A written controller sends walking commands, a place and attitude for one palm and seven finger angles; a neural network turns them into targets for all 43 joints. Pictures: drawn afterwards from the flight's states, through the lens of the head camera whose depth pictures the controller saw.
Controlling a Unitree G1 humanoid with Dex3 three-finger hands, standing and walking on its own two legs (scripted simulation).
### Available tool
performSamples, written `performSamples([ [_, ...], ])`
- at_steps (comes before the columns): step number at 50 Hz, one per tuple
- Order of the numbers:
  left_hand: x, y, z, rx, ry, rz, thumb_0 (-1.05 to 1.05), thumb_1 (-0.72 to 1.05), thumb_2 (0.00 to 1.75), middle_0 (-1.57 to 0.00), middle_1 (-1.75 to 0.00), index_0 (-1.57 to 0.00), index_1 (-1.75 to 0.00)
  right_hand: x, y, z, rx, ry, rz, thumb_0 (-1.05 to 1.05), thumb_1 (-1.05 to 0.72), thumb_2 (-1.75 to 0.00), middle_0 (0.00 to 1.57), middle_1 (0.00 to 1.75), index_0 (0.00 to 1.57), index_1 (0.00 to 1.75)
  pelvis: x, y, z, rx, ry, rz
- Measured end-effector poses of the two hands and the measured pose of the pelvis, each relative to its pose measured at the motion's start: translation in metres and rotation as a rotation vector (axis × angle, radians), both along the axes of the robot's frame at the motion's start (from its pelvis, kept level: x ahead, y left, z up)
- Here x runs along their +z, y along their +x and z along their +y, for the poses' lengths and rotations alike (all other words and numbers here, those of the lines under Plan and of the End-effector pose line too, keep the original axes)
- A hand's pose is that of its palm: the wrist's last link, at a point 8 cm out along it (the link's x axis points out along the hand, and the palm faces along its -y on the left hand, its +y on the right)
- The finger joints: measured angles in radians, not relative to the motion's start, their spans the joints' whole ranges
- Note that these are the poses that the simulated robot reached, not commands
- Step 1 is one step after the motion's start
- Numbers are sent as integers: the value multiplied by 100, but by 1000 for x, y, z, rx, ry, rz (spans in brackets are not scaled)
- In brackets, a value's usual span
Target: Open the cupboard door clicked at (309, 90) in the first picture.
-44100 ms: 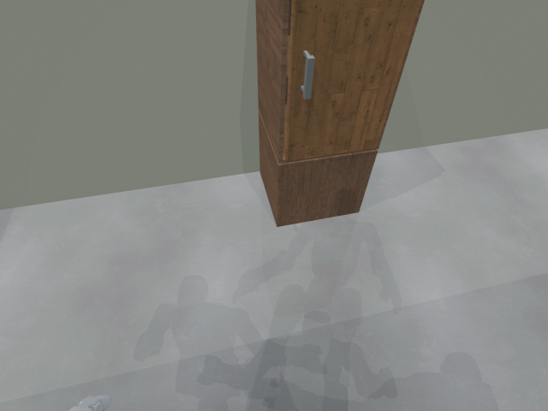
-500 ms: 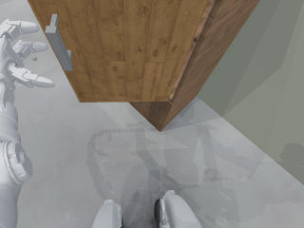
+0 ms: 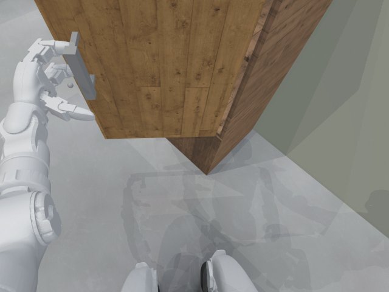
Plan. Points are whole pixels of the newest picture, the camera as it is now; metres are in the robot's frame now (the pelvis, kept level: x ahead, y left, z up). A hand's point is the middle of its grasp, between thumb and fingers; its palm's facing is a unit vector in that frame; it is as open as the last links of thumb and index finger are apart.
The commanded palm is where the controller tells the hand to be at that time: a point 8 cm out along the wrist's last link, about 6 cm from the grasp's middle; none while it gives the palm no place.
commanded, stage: slide the fingers in behind the handle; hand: left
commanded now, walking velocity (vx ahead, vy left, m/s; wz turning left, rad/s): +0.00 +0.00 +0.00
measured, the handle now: (83, 68) +0.55 +0.19 +0.07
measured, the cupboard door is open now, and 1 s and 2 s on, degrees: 48 48 48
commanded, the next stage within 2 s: close the thumb around the handle in 1.04 s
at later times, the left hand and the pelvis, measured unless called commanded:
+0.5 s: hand (87, 86) +0.50 +0.18 +0.07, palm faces -0.02 -1.00 -0.01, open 14.0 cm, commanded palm +0.48 +0.22 +0.07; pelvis +0.00 -0.01 +0.00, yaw +1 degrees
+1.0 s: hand (91, 86) +0.50 +0.17 +0.08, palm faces +0.00 -1.00 -0.02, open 13.9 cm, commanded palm +0.47 +0.21 +0.07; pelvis +0.00 -0.01 +0.00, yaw +0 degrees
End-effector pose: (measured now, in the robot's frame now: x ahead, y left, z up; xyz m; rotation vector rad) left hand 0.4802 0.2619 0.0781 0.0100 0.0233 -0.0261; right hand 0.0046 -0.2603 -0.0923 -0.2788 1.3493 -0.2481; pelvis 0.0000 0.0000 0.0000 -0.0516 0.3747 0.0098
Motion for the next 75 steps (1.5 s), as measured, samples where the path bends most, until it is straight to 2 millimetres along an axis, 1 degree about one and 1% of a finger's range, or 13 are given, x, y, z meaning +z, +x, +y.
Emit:
performSamples([
  [7,0,-2,-7,14,12,-3,-2,-50,30,-30,-120,-30,-121,-3,10,1,9,14,-32,0,-90,-90,20,30,20,30,0,0,-1,-1,5,-3],
  [14,-1,-3,-15,13,1,-2,-2,-50,30,-30,-120,-30,-120,-6,12,-1,19,22,-36,0,-90,-90,20,30,20,30,-1,-1,-4,3,8,-6],
  [25,-3,-1,-29,7,4,-5,-2,-50,30,-30,-120,-30,-120,-8,6,-6,19,16,-27,0,-90,-90,20,30,20,30,-3,-4,-6,6,11,-3],
  [36,-4,1,-42,15,7,-3,-2,-50,30,-30,-120,-30,-121,-10,-2,-6,11,30,-12,0,-90,-90,20,30,20,30,-3,-4,-8,3,16,-2],
  [42,-4,1,-41,23,9,-4,-2,-50,30,-30,-120,-31,-121,-9,-2,-6,1,29,-24,0,-90,-90,20,30,20,30,-2,-5,-9,-1,17,-3],
  [50,-1,-3,-39,21,8,-9,-2,-50,30,-30,-120,-31,-121,-9,-1,-6,7,33,-26,0,-90,-90,20,30,20,30,-1,-5,-8,0,18,-9],
  [60,-1,-2,-42,25,8,-16,-2,-49,31,-30,-120,-30,-120,-10,4,-7,21,25,-37,0,-90,-90,20,30,20,30,-3,-5,-7,5,18,-5],
  [63,-2,-2,-42,25,5,-14,-2,-45,32,-31,-120,-30,-121,-10,5,-7,21,27,-38,0,-90,-90,20,30,20,30,-3,-5,-7,3,18,-6],
  [66,-2,-2,-41,20,13,-9,-2,-36,36,-31,-121,-30,-122,-10,5,-6,19,28,-38,0,-90,-90,20,30,20,30,-2,-5,-7,3,18,-7],
  [70,-2,-2,-41,21,6,-9,-2,-20,43,-32,-123,-32,-123,-10,5,-5,17,30,-36,0,-90,-90,20,30,20,30,-2,-4,-6,3,17,-6],
  [75,-2,-2,-41,23,10,-10,-1,5,54,-34,-125,-34,-126,-10,4,-4,18,33,-31,0,-90,-90,20,30,20,30,-2,-4,-6,4,17,-6],
])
